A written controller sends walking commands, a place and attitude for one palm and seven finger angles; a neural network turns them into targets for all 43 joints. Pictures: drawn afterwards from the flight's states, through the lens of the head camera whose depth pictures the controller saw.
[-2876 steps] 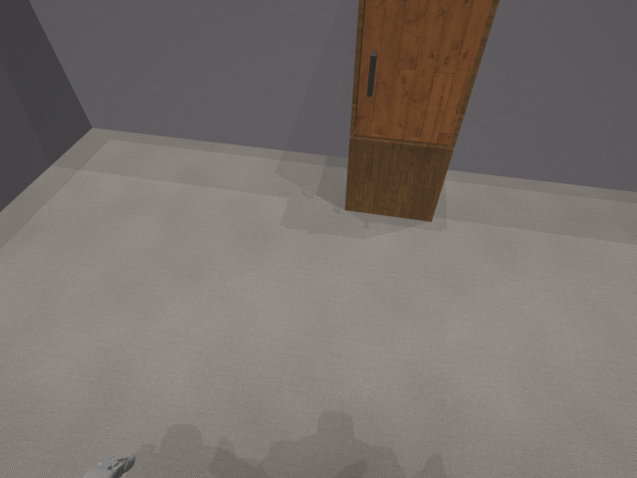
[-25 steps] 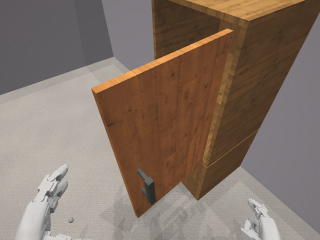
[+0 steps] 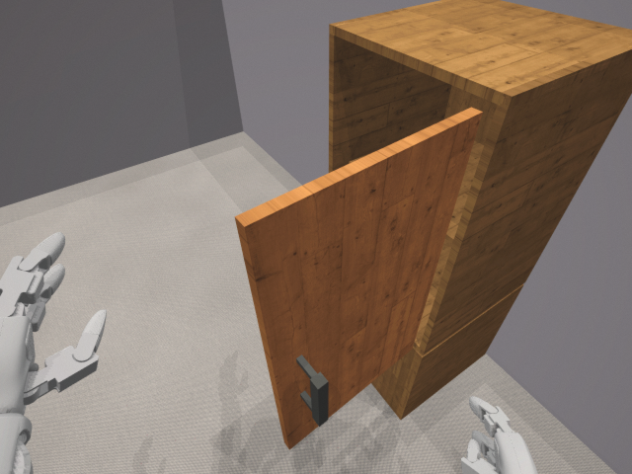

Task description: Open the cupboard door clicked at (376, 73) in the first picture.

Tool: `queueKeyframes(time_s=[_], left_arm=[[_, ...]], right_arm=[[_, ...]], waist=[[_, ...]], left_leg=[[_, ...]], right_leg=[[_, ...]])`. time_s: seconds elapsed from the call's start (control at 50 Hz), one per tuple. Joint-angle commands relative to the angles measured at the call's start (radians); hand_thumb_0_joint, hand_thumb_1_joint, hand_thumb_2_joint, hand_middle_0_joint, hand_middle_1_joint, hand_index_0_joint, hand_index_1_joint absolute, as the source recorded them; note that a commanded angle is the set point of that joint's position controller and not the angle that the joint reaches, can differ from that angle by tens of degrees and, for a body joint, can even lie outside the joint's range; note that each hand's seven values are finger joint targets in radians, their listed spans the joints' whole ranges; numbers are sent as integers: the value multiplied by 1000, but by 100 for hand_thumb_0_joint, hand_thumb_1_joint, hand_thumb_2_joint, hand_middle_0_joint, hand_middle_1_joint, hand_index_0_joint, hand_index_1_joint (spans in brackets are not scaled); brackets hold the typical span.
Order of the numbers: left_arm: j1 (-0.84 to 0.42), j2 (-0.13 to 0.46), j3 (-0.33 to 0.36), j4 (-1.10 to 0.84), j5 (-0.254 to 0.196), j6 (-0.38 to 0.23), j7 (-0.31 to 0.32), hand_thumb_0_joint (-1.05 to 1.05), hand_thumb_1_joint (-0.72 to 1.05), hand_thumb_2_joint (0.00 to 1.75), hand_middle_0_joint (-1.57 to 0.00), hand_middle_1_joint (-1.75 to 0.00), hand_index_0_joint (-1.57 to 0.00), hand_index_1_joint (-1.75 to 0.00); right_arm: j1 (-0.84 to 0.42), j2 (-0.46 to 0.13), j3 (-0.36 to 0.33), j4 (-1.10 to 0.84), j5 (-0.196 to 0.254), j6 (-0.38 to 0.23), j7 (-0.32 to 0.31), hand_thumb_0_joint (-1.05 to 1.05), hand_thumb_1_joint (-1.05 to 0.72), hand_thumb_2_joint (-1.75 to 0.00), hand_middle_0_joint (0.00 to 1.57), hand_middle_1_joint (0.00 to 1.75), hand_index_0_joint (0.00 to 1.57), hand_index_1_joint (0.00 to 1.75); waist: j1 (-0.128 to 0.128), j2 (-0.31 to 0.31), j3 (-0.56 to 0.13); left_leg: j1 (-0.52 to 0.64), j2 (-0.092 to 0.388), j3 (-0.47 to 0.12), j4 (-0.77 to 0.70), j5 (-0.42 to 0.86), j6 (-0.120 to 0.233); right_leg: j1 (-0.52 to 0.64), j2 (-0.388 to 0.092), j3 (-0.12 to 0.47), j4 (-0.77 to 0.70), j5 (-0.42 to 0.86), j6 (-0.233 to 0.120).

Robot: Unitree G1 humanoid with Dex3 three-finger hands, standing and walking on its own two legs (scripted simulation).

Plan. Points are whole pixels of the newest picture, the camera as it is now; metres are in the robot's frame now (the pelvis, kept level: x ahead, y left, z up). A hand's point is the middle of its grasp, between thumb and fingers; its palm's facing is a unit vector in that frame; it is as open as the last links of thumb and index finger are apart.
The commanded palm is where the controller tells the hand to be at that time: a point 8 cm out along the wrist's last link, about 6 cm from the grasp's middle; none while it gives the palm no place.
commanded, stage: draw the hand back to the body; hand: left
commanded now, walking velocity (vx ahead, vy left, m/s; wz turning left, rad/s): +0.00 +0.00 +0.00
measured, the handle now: (312, 391) +0.27 +0.05 -0.09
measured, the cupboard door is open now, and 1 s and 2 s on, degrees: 94 94 94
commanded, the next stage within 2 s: step back with the hand held close in 0.40 s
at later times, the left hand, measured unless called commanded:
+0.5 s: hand (66, 343) +0.18 +0.25 +0.18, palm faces +0.44 -0.81 -0.40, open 7.4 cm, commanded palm +0.13 +0.29 +0.18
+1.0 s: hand (72, 357) +0.17 +0.24 +0.17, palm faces +0.33 -0.80 -0.51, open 7.4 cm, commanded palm +0.11 +0.28 +0.18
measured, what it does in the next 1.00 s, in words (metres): stands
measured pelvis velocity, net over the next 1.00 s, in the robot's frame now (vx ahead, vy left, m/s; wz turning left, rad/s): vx -0.05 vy -0.01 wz -0.05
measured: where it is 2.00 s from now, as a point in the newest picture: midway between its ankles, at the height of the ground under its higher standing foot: outside the picture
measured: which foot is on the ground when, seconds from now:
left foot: down 0.00-1.00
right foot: down 0.00-1.00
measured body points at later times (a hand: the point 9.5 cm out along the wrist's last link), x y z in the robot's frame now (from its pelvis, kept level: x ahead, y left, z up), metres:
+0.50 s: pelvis -0.01 -0.01 +0.01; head -0.04 -0.03 +0.46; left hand +0.15 +0.29 +0.20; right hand +0.17 -0.23 -0.07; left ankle -0.02 +0.05 -0.73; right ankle -0.03 -0.10 -0.73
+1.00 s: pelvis -0.05 -0.01 +0.00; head -0.04 +0.00 +0.45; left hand +0.14 +0.28 +0.20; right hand +0.11 -0.28 -0.06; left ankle -0.02 +0.05 -0.73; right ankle -0.03 -0.10 -0.73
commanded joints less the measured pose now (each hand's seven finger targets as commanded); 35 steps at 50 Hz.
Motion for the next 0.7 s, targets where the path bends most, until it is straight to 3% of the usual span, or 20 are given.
queueKeyframes(time_s=[0.0,0.04,0.08,0.16,0.2,0.24,0.26,0.34,0.4,0.48,0.5,0.52,0.54,0.56,0.6,0.66,0.68], left_arm=[[-147,202,190,-229,-5,-84,25,0,90,90,-20,-30,-20,-30],[-69,124,142,-121,-11,-73,11,0,90,90,-20,-30,-20,-30],[-49,94,114,-87,-14,-70,-1,0,90,90,-20,-30,-20,-30],[-93,135,134,-138,-6,-88,-1,0,90,90,-20,-30,-20,-30],[-139,170,156,-234,0,-103,3,0,90,90,-20,-30,-20,-30],[-128,185,171,-251,1,-107,10,0,90,90,-20,-30,-20,-30],[-145,202,179,-265,5,-105,12,0,90,90,-20,-30,-20,-30],[-133,164,159,-225,3,-101,14,0,90,90,-20,-30,-20,-30],[-107,138,149,-150,-3,-94,9,0,90,90,-20,-30,-20,-30],[-101,122,135,-114,-9,-95,0,0,90,90,-20,-30,-20,-30],[-175,150,151,-117,-6,-98,4,0,90,90,-20,-30,-20,-30],[-294,288,299,-170,13,-150,21,0,90,90,-20,-30,-20,-30],[-185,204,244,-85,11,-157,15,0,90,90,-20,-30,-20,-30],[-197,206,230,-117,18,-162,14,0,90,90,-20,-30,-20,-30],[-130,149,173,-104,23,-169,7,0,90,90,-20,-30,-20,-30],[-90,164,174,-169,28,-183,13,0,90,90,-20,-30,-20,-30],[-69,175,181,-177,28,-183,16,0,90,90,-20,-30,-20,-30]], right_arm=[[-127,-108,-51,-138,3,-66,1,0,-90,-90,20,30,20,30],[-125,-108,-54,-128,1,-58,8,0,-90,-90,20,30,20,30],[-131,-117,-63,-128,3,-46,17,0,-90,-90,20,30,20,30],[-147,-123,-69,-128,-2,-41,18,0,-90,-90,20,30,20,30],[-154,-119,-69,-131,-3,-52,16,0,-90,-90,20,30,20,30],[-155,-111,-64,-125,-5,-66,13,0,-90,-90,20,30,20,30],[-160,-115,-61,-120,-6,-70,12,0,-90,-90,20,30,20,30],[-157,-107,-60,-103,-1,-82,14,0,-90,-90,20,30,20,30],[-156,-109,-64,-98,-1,-76,15,0,-90,-90,20,30,20,30],[-165,-113,-69,-101,0,-63,18,0,-90,-90,20,30,20,30],[-171,-114,-70,-93,0,-60,15,0,-90,-90,20,30,20,30],[-149,-130,-78,-122,-4,-48,-1,0,-90,-90,20,30,20,30],[-145,-123,-82,-98,-15,-40,-9,0,-90,-90,20,30,20,30],[-153,-125,-81,-99,-18,-31,-9,0,-90,-90,20,30,20,30],[-154,-125,-81,-100,-17,-23,-3,0,-90,-90,20,30,20,30],[-161,-128,-86,-110,-15,-14,0,0,-90,-90,20,30,20,30],[-154,-127,-88,-116,-12,-9,1,0,-90,-90,20,30,20,30]], waist=[[0,36,-40],[-3,-17,16],[-4,-34,35],[3,-31,0],[5,22,-68],[9,29,-82],[10,55,-66],[1,69,13],[-1,-11,60],[0,-66,62],[-6,-53,48],[-47,-87,91],[-56,-125,71],[-55,-85,71],[-58,-47,24],[-51,-4,-45],[-52,-17,-67]], left_leg=[[77,141,-140,-140,432,-120],[74,142,-133,-153,423,-118],[76,143,-125,-164,403,-114],[82,139,-123,-184,352,-102],[106,135,-125,-184,367,-103],[111,128,-121,-184,367,-103],[95,129,-127,-190,356,-107],[85,132,-135,-211,316,-115],[68,130,-123,-219,282,-105],[68,124,-108,-219,228,-88],[65,117,-97,-216,200,-79],[10,127,-137,-204,119,-51],[39,118,-129,-168,120,-43],[47,113,-131,-164,144,-45],[55,121,-112,-160,182,-46],[39,134,-108,-162,294,-47],[35,141,-110,-158,342,-48]], right_leg=[[18,-42,41,-73,226,1],[5,-41,36,-89,220,5],[14,-44,37,-104,213,6],[52,-41,44,-116,206,4],[80,-42,53,-110,223,3],[90,-42,55,-113,234,1],[99,-40,56,-114,228,-3],[61,-36,52,-128,195,-3],[52,-33,49,-140,186,-2],[55,-35,57,-155,169,1],[59,-38,64,-162,162,0],[12,-73,186,-201,196,4],[-15,-99,213,-222,212,2],[-17,-110,216,-220,249,-5],[-4,-121,216,-202,277,0],[59,-121,191,-141,404,5],[77,-118,185,-118,451,7]])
